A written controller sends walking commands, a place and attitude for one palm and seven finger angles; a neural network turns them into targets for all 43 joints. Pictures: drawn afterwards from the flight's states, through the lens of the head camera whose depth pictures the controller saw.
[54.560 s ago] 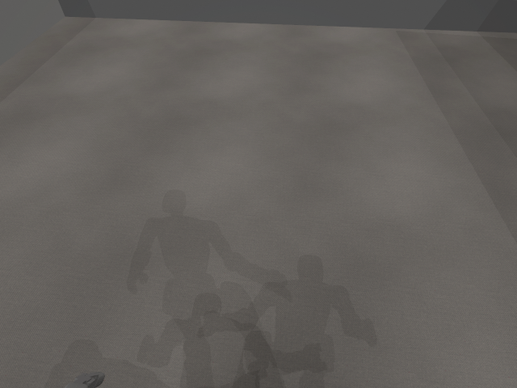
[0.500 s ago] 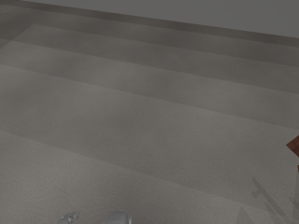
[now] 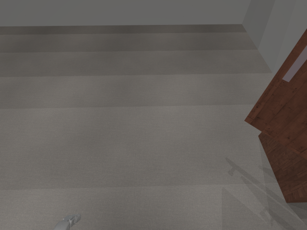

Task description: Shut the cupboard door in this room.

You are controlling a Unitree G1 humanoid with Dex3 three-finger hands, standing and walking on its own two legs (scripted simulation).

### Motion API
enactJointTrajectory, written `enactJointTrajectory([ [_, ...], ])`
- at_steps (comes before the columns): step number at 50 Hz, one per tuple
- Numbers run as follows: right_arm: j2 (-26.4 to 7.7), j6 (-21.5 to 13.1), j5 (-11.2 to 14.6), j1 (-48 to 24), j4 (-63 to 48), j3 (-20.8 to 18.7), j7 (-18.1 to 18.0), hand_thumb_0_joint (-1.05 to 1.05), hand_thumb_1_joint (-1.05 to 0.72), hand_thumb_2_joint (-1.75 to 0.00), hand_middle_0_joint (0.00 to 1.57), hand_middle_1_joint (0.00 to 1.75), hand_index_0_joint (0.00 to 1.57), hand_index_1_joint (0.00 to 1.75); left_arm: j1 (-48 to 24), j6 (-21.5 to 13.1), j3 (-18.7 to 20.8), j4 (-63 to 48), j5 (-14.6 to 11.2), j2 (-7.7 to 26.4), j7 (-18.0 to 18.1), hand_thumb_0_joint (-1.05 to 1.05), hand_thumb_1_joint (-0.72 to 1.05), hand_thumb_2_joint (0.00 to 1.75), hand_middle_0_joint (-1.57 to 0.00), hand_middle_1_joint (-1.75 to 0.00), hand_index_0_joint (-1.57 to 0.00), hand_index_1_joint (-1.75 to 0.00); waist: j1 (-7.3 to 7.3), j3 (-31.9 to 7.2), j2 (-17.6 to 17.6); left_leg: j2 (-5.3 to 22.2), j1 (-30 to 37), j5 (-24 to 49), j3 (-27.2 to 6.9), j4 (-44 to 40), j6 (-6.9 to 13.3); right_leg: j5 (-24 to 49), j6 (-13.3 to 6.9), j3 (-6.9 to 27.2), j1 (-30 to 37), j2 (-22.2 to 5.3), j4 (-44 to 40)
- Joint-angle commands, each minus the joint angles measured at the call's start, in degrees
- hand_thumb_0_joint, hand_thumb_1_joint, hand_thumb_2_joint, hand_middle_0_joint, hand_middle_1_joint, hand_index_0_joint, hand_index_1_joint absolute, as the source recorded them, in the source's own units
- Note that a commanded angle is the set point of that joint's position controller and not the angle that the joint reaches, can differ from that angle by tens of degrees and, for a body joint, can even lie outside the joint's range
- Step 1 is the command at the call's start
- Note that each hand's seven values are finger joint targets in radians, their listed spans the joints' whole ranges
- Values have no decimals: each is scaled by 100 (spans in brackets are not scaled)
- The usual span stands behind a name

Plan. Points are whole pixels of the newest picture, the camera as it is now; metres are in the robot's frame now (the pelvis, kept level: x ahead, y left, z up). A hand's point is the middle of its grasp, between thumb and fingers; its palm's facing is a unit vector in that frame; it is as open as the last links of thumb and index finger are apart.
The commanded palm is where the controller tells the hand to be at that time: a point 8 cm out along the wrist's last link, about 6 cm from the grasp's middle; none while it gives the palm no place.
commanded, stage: turn to face it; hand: left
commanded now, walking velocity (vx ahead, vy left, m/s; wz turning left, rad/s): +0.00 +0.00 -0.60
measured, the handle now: (300, 60) +0.63 -0.47 +0.08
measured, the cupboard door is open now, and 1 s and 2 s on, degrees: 44 44 44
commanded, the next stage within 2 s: take the last steps up to it in 1.20 s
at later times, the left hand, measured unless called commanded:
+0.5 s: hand out of the picture +0.14 +0.21 -0.17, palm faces -0.22 -0.96 -0.19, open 7.4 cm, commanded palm none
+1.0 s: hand (125, 209) +0.20 +0.10 -0.15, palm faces -0.52 -0.81 -0.26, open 7.4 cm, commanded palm none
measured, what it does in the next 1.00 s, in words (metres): steps on the spot, turning right: right foot, then left foot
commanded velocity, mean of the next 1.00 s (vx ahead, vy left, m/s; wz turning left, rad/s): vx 0.00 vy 0.00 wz -0.53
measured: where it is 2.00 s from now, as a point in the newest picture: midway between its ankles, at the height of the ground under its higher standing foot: outside the picture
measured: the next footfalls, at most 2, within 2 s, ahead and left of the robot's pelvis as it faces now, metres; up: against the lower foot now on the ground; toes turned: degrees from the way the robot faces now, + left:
right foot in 0.02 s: +0.04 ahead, -0.12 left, +0.00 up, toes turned -5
left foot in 0.38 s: +0.09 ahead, +0.12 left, +0.00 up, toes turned -9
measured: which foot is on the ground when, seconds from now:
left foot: down 0.00-0.00, up 0.02-0.36, down 0.38-0.76, up 0.78-1.00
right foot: up 0.00-0.00, down 0.02-0.38, up 0.40-0.76, down 0.78-1.00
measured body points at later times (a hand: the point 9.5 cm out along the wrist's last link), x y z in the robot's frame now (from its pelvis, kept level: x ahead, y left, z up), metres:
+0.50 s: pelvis +0.02 +0.02 +0.01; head +0.07 +0.04 +0.45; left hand +0.15 +0.26 -0.15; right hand +0.04 -0.25 -0.11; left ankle +0.05 +0.13 -0.73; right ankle -0.04 -0.10 -0.66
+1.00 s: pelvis +0.01 -0.02 +0.01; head +0.04 -0.06 +0.46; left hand +0.22 +0.14 -0.13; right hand -0.08 -0.28 -0.14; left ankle +0.08 +0.11 -0.67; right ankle -0.05 -0.11 -0.73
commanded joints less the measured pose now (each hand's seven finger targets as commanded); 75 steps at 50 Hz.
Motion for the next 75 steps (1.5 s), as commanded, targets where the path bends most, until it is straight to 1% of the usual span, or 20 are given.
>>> enactJointTrajectory([
  [1, -667, 20, 56, -532, -787, -205, 1, 0, -90, -90, 20, 30, 20, 30, 1099, -268, 292, -99, 3, 1556, 177, 0, 90, 90, -20, -30, -20, -30, 633, -745, -1775, -562, -1974, -1889, -627, 2414, -168, 3192, -1231, 2758, 1523, -2212, -1797],
  [7, -658, 50, 47, -305, -445, -215, 13, 0, -90, -90, 20, 30, 20, 30, 61, -297, 185, -348, 32, 980, 279, 0, 90, 90, -20, -30, -20, -30, 33, -702, -1079, -487, -1572, -397, -1211, 2621, -248, 2257, -1105, 1731, 697, -1218, -1626],
  [16, -593, -67, 114, -85, -498, -168, -64, 0, -90, -90, 20, 30, 20, 30, 142, -218, 249, -272, 18, 1119, 241, 0, 90, 90, -20, -30, -20, -30, -19, -852, -1085, -957, -181, 56, -1111, -246, -149, 2322, -933, 2441, 301, -948, -1098],
  [17, -662, -103, 120, 156, -425, -180, -76, 0, -90, -90, 20, 30, 20, 30, 53, -197, 224, -292, -4, 1024, 239, 0, 90, 90, -20, -30, -20, -30, -157, -861, -893, -853, 456, 576, -1176, -952, -114, 1893, -695, 2330, -163, -755, -852],
  [19, -1534, -180, -17, 378, -469, -304, -120, 0, -90, -90, 20, 30, 20, 30, 276, -160, 111, -483, -86, 453, 154, 0, 90, 90, -20, -30, -20, -30, -146, -996, 1610, 1293, 1369, 1361, -3233, -1932, 789, -1142, -63, 911, -1571, 501, 1055],
  [20, -1524, -169, -43, 359, -492, -284, -135, 0, -90, -90, 20, 30, 20, 30, 180, -147, 125, -484, -2, 644, 142, 0, 90, 90, -20, -30, -20, -30, -201, -911, 1348, 1711, 942, 1387, -3372, -1968, 1141, -1643, 0, 782, -1544, 291, 2213],
  [23, -1119, -193, -56, -215, -638, -176, -162, 0, -90, -90, 20, 30, 20, 30, 115, -108, 198, -330, 14, 616, 40, 0, 90, 90, -20, -30, -20, -30, 88, -525, 827, 1069, 596, 2627, -2094, -1677, 1019, -954, 159, 667, -1613, -14, 3158],
  [33, -1215, -121, -52, 168, -333, -309, -80, 0, -90, -90, 20, 30, 20, 30, -255, -90, 87, -431, 0, 312, -29, 0, 90, 90, -20, -30, -20, -30, -150, -703, 1176, 991, 946, 2934, -885, -1179, 918, -675, 120, -81, -700, 7, 1010],
  [36, -1283, -84, -6, -53, -339, -350, -40, 0, -90, -90, 20, 30, 20, 30, 208, -161, 99, -298, 1, 435, 7, 0, 90, 90, -20, -30, -20, -30, 140, -852, 882, 921, 541, 2409, -575, -498, 582, 405, -34, -197, 377, 98, -474],
  [37, -1178, -75, 39, -79, -369, -347, 3, 0, -90, -90, 20, 30, 20, 30, 590, -221, 140, -170, 29, 718, 45, 0, 90, 90, -20, -30, -20, -30, 328, -981, 350, 647, -3, 1892, -379, 262, 279, 1095, -186, 197, 1219, -185, -1235],
  [38, -707, -63, 77, -203, -579, -241, 29, 0, -90, -90, 20, 30, 20, 30, 938, -304, 253, -63, 77, 1348, 126, 0, 90, 90, -20, -30, -20, -30, 509, -1010, -1543, -170, -1448, -563, 3, 1439, -94, 2639, -702, 1996, 2131, -1562, -1661],
  [39, -697, 14, 71, -541, -771, -180, 3, 0, -90, -90, 20, 30, 20, 30, 1184, -302, 261, 38, -9, 1606, 193, 0, 90, 90, -20, -30, -20, -30, 651, -875, -1728, -571, -1956, -1964, -641, 2523, -171, 3877, -1300, 2714, 1684, -2259, -1622],
  [45, -607, 47, 44, -214, -331, -151, 12, 0, -90, -90, 20, 30, 20, 30, 145, -329, 122, -215, 17, 993, 297, 0, 90, 90, -20, -30, -20, -30, 43, -855, -1107, -539, -1613, -470, -1162, 2654, -243, 3049, -1124, 1571, 930, -1196, -1464],
  [55, -496, -73, 87, 241, -159, -97, -64, 0, -90, -90, 20, 30, 20, 30, 105, -259, 158, -57, 2, 953, 303, 0, 90, 90, -20, -30, -20, -30, -142, -773, -1017, -883, 138, 564, -1056, -551, -92, 2204, -872, 2011, 211, -949, -1065],
  [56, -668, -130, 74, 353, -86, -111, -81, 0, -90, -90, 20, 30, 20, 30, 152, -231, 116, -79, -35, 761, 293, 0, 90, 90, -20, -30, -20, -30, -144, -790, -518, -634, 801, 973, -1273, -1172, 14, 1724, -613, 1808, -261, -632, -745],
  [58, -1353, -157, -38, 496, -179, -211, -111, 0, -90, -90, 20, 30, 20, 30, 487, -203, 29, -163, -71, 307, 248, 0, 90, 90, -20, -30, -20, -30, -82, -875, 1422, 1270, 916, 2181, -3129, -1734, 993, -1253, -104, 653, -937, 327, 962],
  [65, -895, -161, -55, 132, -63, -125, -187, 0, -90, -90, 20, 30, 20, 30, 188, -119, 2, 55, -18, 190, 148, 0, 90, 90, -20, -30, -20, -30, 1, -772, 833, 607, 918, 3610, -1591, -1377, 1092, -872, 82, 397, -779, 23, 1637],
  [73, -1122, -137, -64, 246, 226, -298, -85, 0, -90, -90, 20, 30, 20, 30, 463, -220, 40, 271, 56, 232, -45, 0, 90, 90, -20, -30, -20, -30, 78, -436, 585, 664, -113, -667, -1566, -1424, 731, 28, -165, -127, 756, 227, -903],
  [74, -963, -158, -36, 172, 216, -277, -65, 0, -90, -90, 20, 30, 20, 30, 832, -273, 99, 407, 67, 419, -25, 0, 90, 90, -20, -30, -20, -30, 271, -450, 61, 351, -675, -872, -1226, -822, 534, -71, -298, 234, 1471, 13, -1530],
  [75, -595, -175, 39, -8, 59, -194, -37, 0, -90, -90, 20, 30, 20, 30, 1302, -342, 183, 541, 108, 884, 48, 0, 90, 90, -20, -30, -20, -30, 499, -474, -1345, -389, -1814, -1477, -442, 498, 202, -1122, -789, 1896, 2190, -1110, -2306],
])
